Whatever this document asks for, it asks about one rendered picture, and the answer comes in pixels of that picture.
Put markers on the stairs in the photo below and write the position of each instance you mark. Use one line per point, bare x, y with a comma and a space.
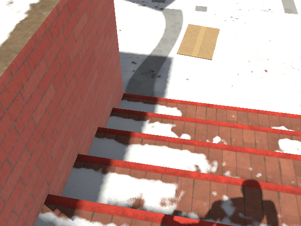
167, 162

